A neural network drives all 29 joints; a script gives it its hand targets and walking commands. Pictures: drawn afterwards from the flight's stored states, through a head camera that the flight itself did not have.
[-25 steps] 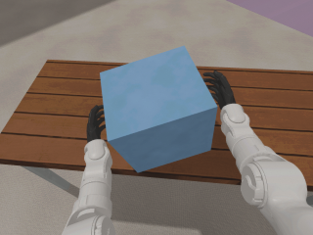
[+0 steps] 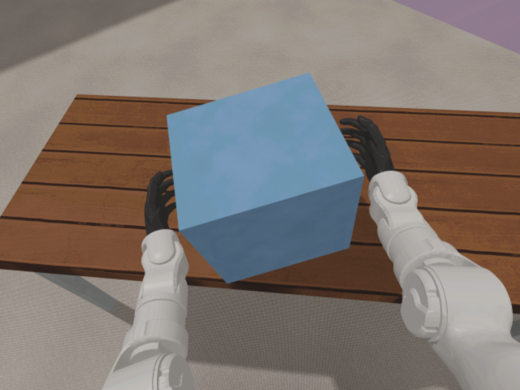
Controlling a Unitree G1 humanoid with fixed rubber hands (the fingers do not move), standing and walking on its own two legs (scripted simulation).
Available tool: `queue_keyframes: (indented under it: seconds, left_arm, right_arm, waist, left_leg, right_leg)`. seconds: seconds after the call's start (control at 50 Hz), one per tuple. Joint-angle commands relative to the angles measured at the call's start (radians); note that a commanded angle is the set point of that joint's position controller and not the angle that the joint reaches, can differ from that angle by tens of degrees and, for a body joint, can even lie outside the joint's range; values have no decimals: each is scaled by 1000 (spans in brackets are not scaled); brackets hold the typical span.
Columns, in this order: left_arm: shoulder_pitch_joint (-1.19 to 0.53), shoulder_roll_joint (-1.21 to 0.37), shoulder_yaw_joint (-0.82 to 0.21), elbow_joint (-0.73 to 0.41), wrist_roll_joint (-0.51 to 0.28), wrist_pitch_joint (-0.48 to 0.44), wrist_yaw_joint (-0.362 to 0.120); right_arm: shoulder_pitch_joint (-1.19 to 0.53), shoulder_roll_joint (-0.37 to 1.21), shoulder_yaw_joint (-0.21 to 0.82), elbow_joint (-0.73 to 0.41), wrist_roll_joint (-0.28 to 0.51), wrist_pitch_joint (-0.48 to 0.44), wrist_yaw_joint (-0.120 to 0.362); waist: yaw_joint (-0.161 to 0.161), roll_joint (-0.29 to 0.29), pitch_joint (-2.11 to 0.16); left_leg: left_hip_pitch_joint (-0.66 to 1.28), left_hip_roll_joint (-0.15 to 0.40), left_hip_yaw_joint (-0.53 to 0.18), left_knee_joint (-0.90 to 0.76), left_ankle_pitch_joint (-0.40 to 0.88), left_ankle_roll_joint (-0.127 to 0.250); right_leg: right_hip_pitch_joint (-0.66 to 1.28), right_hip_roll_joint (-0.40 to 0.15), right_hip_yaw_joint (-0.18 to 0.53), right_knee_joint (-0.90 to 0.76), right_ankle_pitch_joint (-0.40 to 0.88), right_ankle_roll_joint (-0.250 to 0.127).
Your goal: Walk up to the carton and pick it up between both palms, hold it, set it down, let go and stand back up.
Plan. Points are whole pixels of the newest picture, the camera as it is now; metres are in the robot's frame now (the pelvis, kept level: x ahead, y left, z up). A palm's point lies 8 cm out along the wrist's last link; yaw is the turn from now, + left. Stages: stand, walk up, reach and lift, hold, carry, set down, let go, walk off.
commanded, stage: set down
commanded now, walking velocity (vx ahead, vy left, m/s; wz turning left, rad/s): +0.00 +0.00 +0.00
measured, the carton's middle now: (264, 186) +0.49 +0.05 -0.05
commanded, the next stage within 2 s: none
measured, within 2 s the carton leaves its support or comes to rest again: rests again in 1.04 s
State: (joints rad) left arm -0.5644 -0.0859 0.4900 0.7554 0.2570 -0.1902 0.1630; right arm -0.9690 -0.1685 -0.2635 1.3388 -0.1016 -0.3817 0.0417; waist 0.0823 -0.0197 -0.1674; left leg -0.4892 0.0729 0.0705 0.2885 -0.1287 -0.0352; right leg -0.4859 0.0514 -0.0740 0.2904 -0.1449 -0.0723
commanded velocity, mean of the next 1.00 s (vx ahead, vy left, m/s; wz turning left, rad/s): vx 0.00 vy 0.00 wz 0.00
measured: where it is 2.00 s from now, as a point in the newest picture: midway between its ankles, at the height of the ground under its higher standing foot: outside the picture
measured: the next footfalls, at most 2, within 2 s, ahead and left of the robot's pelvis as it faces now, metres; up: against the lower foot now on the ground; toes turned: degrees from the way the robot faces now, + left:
none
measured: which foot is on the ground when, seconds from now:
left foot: down 0.00-1.00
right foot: down 0.00-1.00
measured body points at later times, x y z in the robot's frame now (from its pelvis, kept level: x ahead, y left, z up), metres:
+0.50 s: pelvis +0.00 +0.00 +0.00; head +0.10 +0.00 +0.44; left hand +0.38 +0.21 +0.02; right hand +0.48 -0.13 +0.06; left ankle -0.02 +0.15 -0.74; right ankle -0.03 -0.07 -0.74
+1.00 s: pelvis +0.00 +0.00 +0.00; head +0.11 +0.00 +0.44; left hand +0.38 +0.21 +0.02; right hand +0.48 -0.14 +0.05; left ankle -0.02 +0.15 -0.74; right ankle -0.03 -0.07 -0.74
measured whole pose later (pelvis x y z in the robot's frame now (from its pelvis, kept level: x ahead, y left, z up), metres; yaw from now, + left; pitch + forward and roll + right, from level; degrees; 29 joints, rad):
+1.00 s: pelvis +0.00 +0.00 +0.00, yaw +0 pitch +21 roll +0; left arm -0.57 -0.11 0.51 0.76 0.27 -0.30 0.14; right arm -0.97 -0.19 -0.28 1.34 -0.11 -0.41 0.06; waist 0.08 -0.02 -0.16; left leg -0.53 0.07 0.07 0.29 -0.12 -0.04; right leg -0.53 0.05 -0.07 0.30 -0.14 -0.07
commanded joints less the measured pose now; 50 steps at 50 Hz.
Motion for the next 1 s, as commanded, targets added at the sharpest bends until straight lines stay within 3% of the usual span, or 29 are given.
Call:
queue_keyframes:
  seconds: [0.0, 0.98]
  left_arm:
    - [-480, -349, -200, 63, 58, -51, -119]
    - [-347, -301, -123, 148, 87, -90, -129]
  right_arm:
    - [-323, 349, 61, 36, -155, -1, 170]
    - [-236, 323, 101, 46, -128, -13, 187]
  waist:
    - [124, -26, -394]
    - [140, -60, -307]
  left_leg:
    - [54, -42, 44, 66, 344, 47]
    - [-75, -45, 46, 60, 272, 70]
  right_leg:
    - [301, -54, 42, 78, 336, 43]
    - [295, -56, 73, 90, 281, 54]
